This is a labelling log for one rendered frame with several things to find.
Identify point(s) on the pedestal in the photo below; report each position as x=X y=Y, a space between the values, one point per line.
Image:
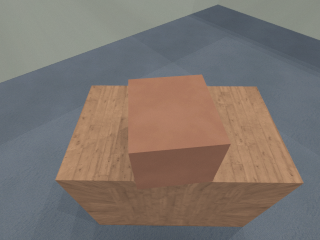
x=256 y=172

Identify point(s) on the carton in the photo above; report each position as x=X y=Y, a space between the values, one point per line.
x=175 y=134

